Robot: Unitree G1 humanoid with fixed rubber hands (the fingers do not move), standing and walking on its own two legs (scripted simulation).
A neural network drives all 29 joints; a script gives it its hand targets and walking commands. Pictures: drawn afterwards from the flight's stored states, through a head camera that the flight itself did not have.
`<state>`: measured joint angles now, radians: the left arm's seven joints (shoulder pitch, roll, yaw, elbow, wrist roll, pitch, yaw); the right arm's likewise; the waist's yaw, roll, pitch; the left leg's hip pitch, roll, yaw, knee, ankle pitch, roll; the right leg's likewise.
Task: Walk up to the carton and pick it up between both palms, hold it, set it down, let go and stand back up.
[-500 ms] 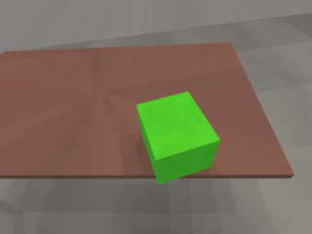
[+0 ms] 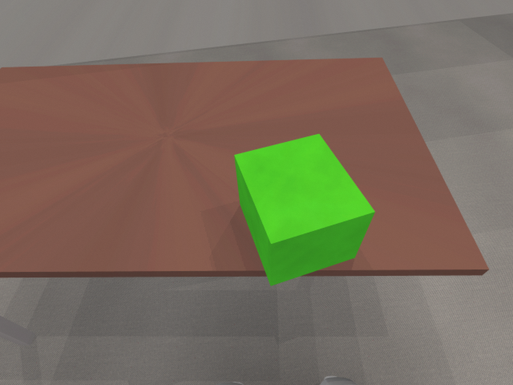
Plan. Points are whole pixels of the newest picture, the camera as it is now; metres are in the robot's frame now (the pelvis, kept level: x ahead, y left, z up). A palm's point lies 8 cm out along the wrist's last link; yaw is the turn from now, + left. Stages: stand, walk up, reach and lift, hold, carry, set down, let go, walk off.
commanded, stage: walk up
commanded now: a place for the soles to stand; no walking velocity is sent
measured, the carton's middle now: (295, 207) +0.42 -0.04 +0.00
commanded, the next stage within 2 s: reach and lift in 1.76 s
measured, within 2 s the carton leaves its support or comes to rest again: neither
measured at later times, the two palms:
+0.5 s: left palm out of the picture +0.04 +0.32 -0.11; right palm out of the picture +0.06 -0.29 -0.12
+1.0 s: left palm out of the picture +0.05 +0.31 -0.11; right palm out of the picture +0.08 -0.30 -0.12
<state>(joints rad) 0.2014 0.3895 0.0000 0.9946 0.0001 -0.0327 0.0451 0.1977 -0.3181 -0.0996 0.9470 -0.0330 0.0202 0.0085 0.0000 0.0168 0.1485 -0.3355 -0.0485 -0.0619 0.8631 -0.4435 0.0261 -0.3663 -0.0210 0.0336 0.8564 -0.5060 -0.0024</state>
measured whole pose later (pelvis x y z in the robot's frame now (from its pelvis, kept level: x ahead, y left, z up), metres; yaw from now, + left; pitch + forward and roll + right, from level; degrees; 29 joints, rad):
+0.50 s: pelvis -0.01 +0.01 +0.00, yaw +1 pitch -5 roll -1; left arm 0.20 0.38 0.00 0.99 0.00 -0.04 0.05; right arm 0.19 -0.33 -0.10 0.95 -0.02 0.01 0.01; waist 0.00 0.04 0.16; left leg -0.33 -0.05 -0.10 0.88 -0.45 0.02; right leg -0.38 -0.03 0.03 0.85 -0.45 0.00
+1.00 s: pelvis +0.00 +0.00 +0.00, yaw +1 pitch -4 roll -1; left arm 0.19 0.37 0.00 0.99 0.00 -0.05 0.04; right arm 0.16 -0.34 -0.09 0.95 -0.01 0.02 0.01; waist 0.00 0.03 0.16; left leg -0.33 -0.05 -0.11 0.90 -0.53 0.01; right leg -0.37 -0.03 0.03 0.82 -0.38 0.03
